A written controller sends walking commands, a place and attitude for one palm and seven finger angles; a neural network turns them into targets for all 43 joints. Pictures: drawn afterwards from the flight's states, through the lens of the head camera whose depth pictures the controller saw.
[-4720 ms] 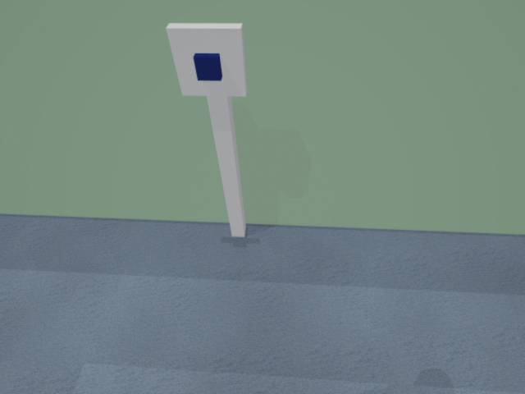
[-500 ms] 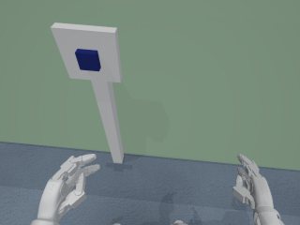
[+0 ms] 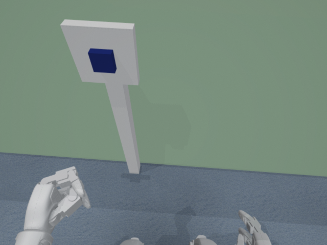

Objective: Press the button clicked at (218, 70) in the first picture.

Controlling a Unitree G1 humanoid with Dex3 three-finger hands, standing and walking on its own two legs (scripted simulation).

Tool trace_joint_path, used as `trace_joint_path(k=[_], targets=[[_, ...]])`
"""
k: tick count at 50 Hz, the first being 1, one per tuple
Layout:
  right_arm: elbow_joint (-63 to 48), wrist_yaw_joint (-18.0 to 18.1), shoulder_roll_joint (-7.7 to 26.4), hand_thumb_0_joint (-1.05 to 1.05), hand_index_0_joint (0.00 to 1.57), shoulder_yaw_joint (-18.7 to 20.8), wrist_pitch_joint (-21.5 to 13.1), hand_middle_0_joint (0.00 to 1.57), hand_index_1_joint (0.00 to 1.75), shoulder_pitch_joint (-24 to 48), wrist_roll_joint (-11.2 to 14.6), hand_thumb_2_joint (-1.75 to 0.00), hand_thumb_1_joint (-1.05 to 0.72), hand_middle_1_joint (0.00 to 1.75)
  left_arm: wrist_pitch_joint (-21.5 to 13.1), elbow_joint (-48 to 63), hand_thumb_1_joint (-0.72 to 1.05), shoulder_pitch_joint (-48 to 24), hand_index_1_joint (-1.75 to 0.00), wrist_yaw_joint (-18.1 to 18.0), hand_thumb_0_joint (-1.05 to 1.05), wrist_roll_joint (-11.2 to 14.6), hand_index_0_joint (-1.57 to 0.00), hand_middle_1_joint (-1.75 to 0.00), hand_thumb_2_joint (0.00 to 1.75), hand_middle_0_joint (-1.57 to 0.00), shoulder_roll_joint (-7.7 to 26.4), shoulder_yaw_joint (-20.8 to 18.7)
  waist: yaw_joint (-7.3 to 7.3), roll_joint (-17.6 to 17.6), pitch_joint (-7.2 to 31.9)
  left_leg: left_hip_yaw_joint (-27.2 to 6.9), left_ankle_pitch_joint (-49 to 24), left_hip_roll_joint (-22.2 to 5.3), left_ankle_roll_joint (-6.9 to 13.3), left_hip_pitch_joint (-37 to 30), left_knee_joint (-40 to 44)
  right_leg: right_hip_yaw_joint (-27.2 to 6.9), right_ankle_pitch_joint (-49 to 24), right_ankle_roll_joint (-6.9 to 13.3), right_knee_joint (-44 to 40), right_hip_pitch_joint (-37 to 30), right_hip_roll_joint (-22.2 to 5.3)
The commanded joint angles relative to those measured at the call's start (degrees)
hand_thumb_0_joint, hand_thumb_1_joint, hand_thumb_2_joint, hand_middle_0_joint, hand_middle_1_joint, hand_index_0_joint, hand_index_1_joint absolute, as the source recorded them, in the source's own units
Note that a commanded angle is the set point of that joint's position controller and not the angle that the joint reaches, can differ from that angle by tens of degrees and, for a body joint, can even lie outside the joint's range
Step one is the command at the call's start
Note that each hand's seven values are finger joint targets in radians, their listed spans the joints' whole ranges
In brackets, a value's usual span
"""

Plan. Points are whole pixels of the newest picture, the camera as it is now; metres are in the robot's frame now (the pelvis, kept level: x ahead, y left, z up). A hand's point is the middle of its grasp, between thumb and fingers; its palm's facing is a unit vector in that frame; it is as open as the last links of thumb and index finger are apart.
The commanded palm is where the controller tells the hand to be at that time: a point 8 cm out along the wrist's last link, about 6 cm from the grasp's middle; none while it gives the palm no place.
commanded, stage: raise the hand and make a fist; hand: left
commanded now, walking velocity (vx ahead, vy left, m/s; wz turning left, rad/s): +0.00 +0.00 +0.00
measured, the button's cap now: (103, 60) +0.56 +0.20 +0.14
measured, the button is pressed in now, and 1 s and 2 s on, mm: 0 0 0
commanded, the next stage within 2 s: aim a knuckle at the button in 1.12 s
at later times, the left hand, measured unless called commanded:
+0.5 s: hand (74, 172) +0.24 +0.19 +0.11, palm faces +0.01 -1.00 -0.08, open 3.1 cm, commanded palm +0.21 +0.25 +0.12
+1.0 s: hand (68, 161) +0.25 +0.20 +0.13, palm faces +0.03 -1.00 -0.05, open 3.1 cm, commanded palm +0.22 +0.25 +0.14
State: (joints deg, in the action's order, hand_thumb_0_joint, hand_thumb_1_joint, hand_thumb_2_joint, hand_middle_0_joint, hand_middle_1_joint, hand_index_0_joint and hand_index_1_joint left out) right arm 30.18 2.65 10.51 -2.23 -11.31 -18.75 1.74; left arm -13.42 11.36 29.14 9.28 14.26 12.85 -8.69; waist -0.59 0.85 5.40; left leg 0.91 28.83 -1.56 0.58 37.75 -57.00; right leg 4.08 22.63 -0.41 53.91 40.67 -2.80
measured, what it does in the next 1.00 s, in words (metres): stands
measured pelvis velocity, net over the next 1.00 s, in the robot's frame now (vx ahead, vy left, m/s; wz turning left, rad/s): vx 0.02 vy -0.01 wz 0.01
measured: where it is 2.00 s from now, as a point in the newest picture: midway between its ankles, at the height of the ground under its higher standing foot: outside the picture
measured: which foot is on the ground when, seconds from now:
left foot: down 0.00-1.00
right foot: down 0.00-1.00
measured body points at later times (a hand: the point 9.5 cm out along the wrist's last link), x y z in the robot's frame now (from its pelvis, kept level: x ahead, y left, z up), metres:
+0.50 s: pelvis +0.03 -0.01 +0.02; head +0.04 -0.01 +0.47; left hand +0.23 +0.24 +0.12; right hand +0.22 -0.22 -0.04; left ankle +0.00 +0.11 -0.68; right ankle +0.04 -0.13 -0.68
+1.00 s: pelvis +0.02 -0.01 +0.04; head +0.03 -0.02 +0.49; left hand +0.24 +0.25 +0.14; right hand +0.20 -0.25 -0.03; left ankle +0.00 +0.11 -0.68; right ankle +0.04 -0.13 -0.68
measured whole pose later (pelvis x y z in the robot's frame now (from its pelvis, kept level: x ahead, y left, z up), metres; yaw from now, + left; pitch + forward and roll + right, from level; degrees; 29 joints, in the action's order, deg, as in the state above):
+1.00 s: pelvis +0.02 -0.01 +0.04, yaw +1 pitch +3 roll -1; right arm 32.9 3.9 15.1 -2.5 -15.8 -15.7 2.5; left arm -8.1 4.0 16.4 17.5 17.8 15.7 -14.6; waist 1.1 1.8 3.6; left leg 0.2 24.0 -1.9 -0.6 20.5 -41.6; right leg 5.2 19.0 0.4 39.8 23.6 -1.7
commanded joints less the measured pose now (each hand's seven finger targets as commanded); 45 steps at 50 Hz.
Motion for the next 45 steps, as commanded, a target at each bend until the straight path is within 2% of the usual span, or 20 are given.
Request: trace_joint_path(k=[1,3,4,7,9,13,15,18,19,22,24,27,28,29,33,34,37,40,43,45], targets=[[-9.5,-0.1,9.3,0.0,0.2,3.6,-6.0,0.2,0.3,6.9,-0.6,-0.9,-0.9,0.3,-10.7,13.4,0.9,-5.1,-1.5,-0.4,0.0,-0.7,-1.3,-1.5,0.9,-1.3,4.7,-0.8,-0.49,2.0,6.4,-3.3,-9.4,0.9,0.0,-1.5,11.0,1.0,0.2,1.7,-6.7,-6.1,2.9],[-9.1,0.0,10.4,0.0,0.2,3.7,-7.1,0.2,0.3,6.3,-0.2,-0.9,-0.9,0.3,-10.9,11.8,0.9,-6.4,-1.5,2.1,0.0,-0.9,-1.3,-1.5,0.9,-1.3,4.7,0.9,-1.47,3.2,6.5,-3.5,-7.5,1.1,0.0,-1.8,11.0,0.8,1.2,1.6,-7.3,-5.5,2.7],[-9.0,0.1,10.8,0.0,0.2,3.6,-7.2,0.2,0.3,6.5,0.1,-0.9,-0.9,0.3,-10.0,10.1,0.9,-7.0,-1.5,3.3,0.0,-0.7,-1.3,-1.5,0.9,-1.3,4.5,1.7,-2.06,1.5,5.3,-3.9,-6.3,1.1,0.3,-1.3,11.1,0.5,2.0,1.5,-7.9,-5.4,2.8],[-9.4,0.9,11.3,0.0,0.2,4.2,-7.6,0.2,0.3,6.4,0.9,-0.9,-0.9,0.3,-7.0,9.6,0.9,-7.1,-1.5,5.3,0.0,-0.2,-1.3,-1.5,0.9,-1.3,8.2,-2.2,-0.51,1.5,8.1,-3.6,-6.9,1.3,0.3,-2.6,12.3,0.0,1.4,1.4,-9.4,-8.9,2.4],[-9.6,1.2,10.9,0.0,0.2,4.1,-7.4,0.2,0.3,6.9,0.8,-0.9,-0.9,0.3,-5.0,10.7,0.9,-7.4,-1.5,4.8,0.0,0.4,-1.3,-1.5,0.9,-1.3,11.1,-6.2,1.12,2.2,10.3,-3.7,-10.5,1.3,0.2,-4.1,13.3,0.4,-1.9,1.6,-9.2,-12.4,2.6],[-9.7,1.2,9.2,0.0,0.2,3.7,-6.9,0.2,0.3,7.2,0.9,-0.9,-0.9,0.3,-3.6,14.3,0.9,-7.3,-1.5,2.5,0.0,2.6,-1.3,-1.5,0.9,-1.3,9.7,-8.5,2.4,4.2,11.0,-2.9,-19.1,1.2,-0.4,-8.0,14.4,1.0,-11.6,1.7,-9.6,-16.7,2.7],[-9.2,0.9,9.0,0.0,0.2,3.3,-6.6,0.2,0.3,7.2,0.8,-0.9,-0.9,0.3,-3.2,13.0,0.9,-7.9,-1.5,2.4,0.0,2.8,-1.3,-1.5,0.9,-1.3,8.2,-7.4,1.83,4.0,8.5,-2.8,-22.0,1.1,-0.5,-8.7,14.6,1.2,-14.9,1.7,-9.9,-17.1,3.1],[-8.5,0.6,9.8,0.0,0.2,3.1,-6.4,0.2,0.3,6.7,0.7,-0.9,-0.9,0.3,-1.8,9.5,0.9,-9.7,-1.5,3.6,0.0,1.8,-1.3,-1.5,0.9,-1.3,7.7,-5.4,0.42,3.4,5.0,-2.5,-20.3,1.1,-0.3,-8.6,15.1,1.1,-14.5,1.4,-11.6,-15.8,3.0],[-8.4,0.7,10.0,0.0,0.2,3.0,-6.2,0.2,0.3,6.9,0.8,-0.9,-0.9,0.3,-0.9,7.5,0.9,-10.2,-1.5,4.6,0.0,1.6,-1.3,-1.5,0.9,-1.3,7.2,-4.3,-0.04,1.9,3.5,-2.6,-20.5,1.1,-0.1,-8.7,15.2,1.0,-15.0,1.5,-12.1,-16.2,3.2],[-8.7,0.9,10.7,0.0,0.2,2.9,-6.4,0.2,0.3,6.7,1.0,-0.9,-0.9,0.3,1.1,7.7,0.9,-12.4,-1.5,6.9,0.0,1.4,-1.3,-1.5,0.9,-1.3,9.5,-5.3,0.25,2.8,5.5,-2.4,-19.4,1.3,0.0,-10.1,16.2,0.6,-14.4,1.3,-13.6,-17.4,2.8],[-8.5,1.2,10.8,0.0,0.2,2.6,-6.4,0.2,0.3,7.3,0.7,-0.9,-0.9,0.3,1.9,7.5,0.9,-13.7,-1.5,7.7,0.0,2.5,-1.3,-1.5,0.9,-1.3,11.6,-7.8,0.68,1.2,6.2,-2.3,-19.9,1.5,0.3,-10.5,16.4,-0.1,-15.4,1.4,-14.6,-19.8,2.9],[-8.4,1.5,10.3,0.0,0.2,2.4,-6.6,0.2,0.3,7.2,0.7,-0.9,-0.9,0.3,1.0,10.6,0.9,-16.2,-1.5,7.6,0.0,3.8,-1.3,-1.5,0.9,-1.3,13.1,-11.1,1.5,0.7,10.4,-2.2,-23.3,1.4,0.2,-13.5,17.2,0.2,-19.3,1.2,-14.7,-23.0,2.7],[-8.2,1.5,10.1,0.0,0.2,2.4,-6.8,0.2,0.3,7.3,0.7,-0.9,-0.9,0.3,0.4,11.3,0.9,-16.7,-1.5,7.2,0.0,4.1,-1.3,-1.5,0.9,-1.3,13.4,-12.0,1.84,1.9,10.7,-2.2,-24.4,1.4,0.1,-14.2,17.5,0.2,-20.4,1.2,-14.7,-23.5,2.6],[-7.7,1.5,10.1,0.0,0.2,2.0,-6.8,0.2,0.3,7.5,0.4,-0.9,-0.9,0.3,0.2,10.6,0.9,-17.8,-1.5,7.0,0.0,4.8,-1.3,-1.5,0.9,-1.3,14.1,-12.8,1.9,0.7,10.0,-2.3,-24.5,1.5,0.1,-13.6,17.5,-0.1,-20.7,1.3,-14.9,-24.4,2.9],[-6.3,1.5,10.5,0.0,0.2,1.9,-7.3,0.2,0.3,7.6,0.8,-0.9,-0.9,0.3,0.0,7.0,0.9,-19.9,-1.5,7.9,0.0,5.1,-1.3,-1.5,0.9,-1.3,11.8,-10.7,1.03,2.8,7.3,-1.8,-23.1,1.5,0.1,-14.8,18.8,0.0,-19.9,1.1,-16.6,-23.5,2.6],[-6.2,1.5,10.7,0.0,0.2,1.9,-7.3,0.2,0.3,7.8,0.8,-0.9,-0.9,0.3,0.7,5.3,0.9,-20.5,-1.5,8.4,0.0,5.0,-1.3,-1.5,0.9,-1.3,12.2,-10.6,1.01,0.6,6.5,-2.0,-23.1,1.5,0.2,-14.3,18.9,-0.2,-19.8,1.2,-17.0,-24.2,2.7],[-6.0,1.8,11.1,0.0,0.2,2.0,-7.5,0.2,0.3,7.8,1.2,-0.9,-0.9,0.3,3.1,2.5,0.9,-20.0,-1.5,10.5,0.0,4.7,-1.3,-1.5,0.9,-1.3,11.7,-9.2,1.15,2.3,5.9,-1.5,-22.4,1.7,0.4,-15.2,20.0,-0.5,-19.7,1.1,-18.4,-24.4,2.3],[-6.6,1.8,11.3,0.0,0.2,2.1,-7.4,0.2,0.3,8.3,1.2,-0.9,-0.9,0.3,5.0,0.2,0.9,-17.8,-1.5,11.5,0.0,5.3,-1.3,-1.5,0.9,-1.3,11.8,-10.2,1.96,-2.7,5.5,-1.2,-22.0,1.9,0.5,-13.7,20.4,-1.1,-19.2,0.8,-19.5,-26.0,2.0],[-7.2,1.7,11.0,0.0,0.2,2.2,-7.6,0.2,0.3,8.6,1.0,-0.9,-0.9,0.3,4.0,4.3,0.9,-19.6,-1.5,10.3,0.0,5.3,-1.3,-1.5,0.9,-1.3,13.7,-12.5,2.74,0.4,6.7,-1.2,-22.8,1.9,0.3,-15.4,21.4,-0.7,-19.3,1.0,-19.1,-26.5,2.0],[-7.1,1.5,10.7,0.0,0.2,2.1,-7.6,0.2,0.3,8.5,0.6,-0.9,-0.9,0.3,2.6,5.3,0.9,-20.7,-1.5,8.8,0.0,5.4,-1.3,-1.5,0.9,-1.3,14.4,-13.7,2.79,-0.7,6.7,-1.2,-22.0,1.9,0.3,-15.1,21.5,-1.2,-17.8,1.0,-19.4,-26.8,2.3]])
